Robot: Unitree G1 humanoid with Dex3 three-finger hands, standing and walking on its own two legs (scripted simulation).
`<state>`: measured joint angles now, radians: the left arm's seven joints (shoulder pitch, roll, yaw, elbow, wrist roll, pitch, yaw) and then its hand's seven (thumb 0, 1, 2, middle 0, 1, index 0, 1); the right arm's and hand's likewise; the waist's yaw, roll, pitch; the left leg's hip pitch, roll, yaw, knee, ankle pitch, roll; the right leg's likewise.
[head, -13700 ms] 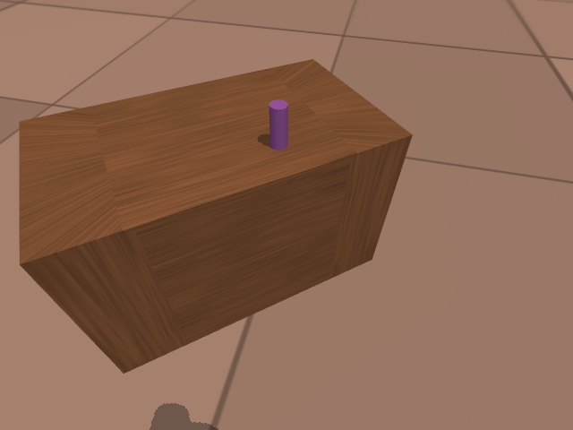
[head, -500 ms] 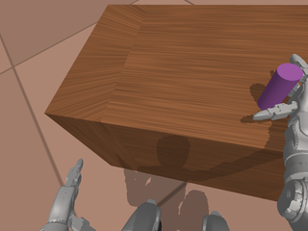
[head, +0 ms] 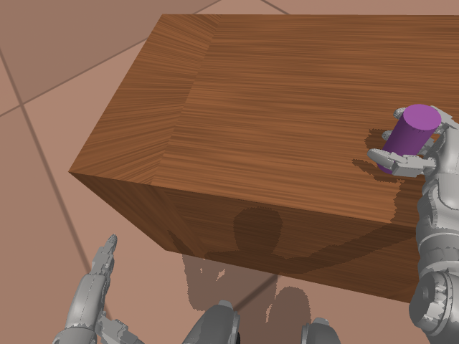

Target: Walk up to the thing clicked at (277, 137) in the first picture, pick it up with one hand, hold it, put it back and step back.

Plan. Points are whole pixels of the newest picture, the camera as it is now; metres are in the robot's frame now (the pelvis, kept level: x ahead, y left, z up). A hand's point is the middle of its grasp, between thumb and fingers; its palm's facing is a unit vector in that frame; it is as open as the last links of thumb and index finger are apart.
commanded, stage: close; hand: right
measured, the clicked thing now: (404, 142) +0.49 -0.20 +0.04
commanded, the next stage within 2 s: settle in 0.04 s
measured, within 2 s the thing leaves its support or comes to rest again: leaves its support in 0.26 s
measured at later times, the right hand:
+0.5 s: hand (418, 124) +0.50 -0.20 +0.08, palm faces +0.15 +0.99 +0.00, open 7.1 cm
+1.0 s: hand (423, 107) +0.50 -0.20 +0.11, palm faces +0.12 +0.99 +0.00, open 7.0 cm
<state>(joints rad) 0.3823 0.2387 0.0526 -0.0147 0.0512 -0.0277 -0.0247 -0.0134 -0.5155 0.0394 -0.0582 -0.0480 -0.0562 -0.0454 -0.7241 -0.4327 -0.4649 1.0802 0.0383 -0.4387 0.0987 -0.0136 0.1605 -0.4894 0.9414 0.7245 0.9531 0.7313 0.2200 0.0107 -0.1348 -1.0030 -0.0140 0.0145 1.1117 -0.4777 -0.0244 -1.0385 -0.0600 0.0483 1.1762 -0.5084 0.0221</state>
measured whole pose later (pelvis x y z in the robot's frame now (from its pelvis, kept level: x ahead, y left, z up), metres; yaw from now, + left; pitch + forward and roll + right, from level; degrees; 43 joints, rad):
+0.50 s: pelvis +0.00 +0.00 +0.01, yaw +0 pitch +20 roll +3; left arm 0.38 0.24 0.04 0.03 0.04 -0.02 -0.02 -0.01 -0.53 0.05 -0.07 -0.05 -0.07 -0.06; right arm -0.77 -0.45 -0.45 1.07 0.03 -0.38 0.09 0.00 0.06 -1.11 0.89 1.12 0.90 1.12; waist 0.21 0.00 -0.14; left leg -0.95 -0.01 0.01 1.06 -0.46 -0.03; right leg -0.98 -0.06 0.04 1.13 -0.49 0.02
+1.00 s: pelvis +0.01 +0.00 +0.03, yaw +0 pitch +18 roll +2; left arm 0.36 0.24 0.04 0.13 0.03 -0.03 -0.01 -0.01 -0.53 0.05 -0.07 -0.05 -0.06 -0.05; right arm -0.80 -0.45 -0.41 1.06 0.06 -0.32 0.12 0.00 0.05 -1.14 0.88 1.14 0.89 1.14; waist 0.18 0.00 -0.12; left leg -0.85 -0.01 -0.01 0.98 -0.43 -0.03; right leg -0.88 -0.05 0.02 1.03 -0.46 0.02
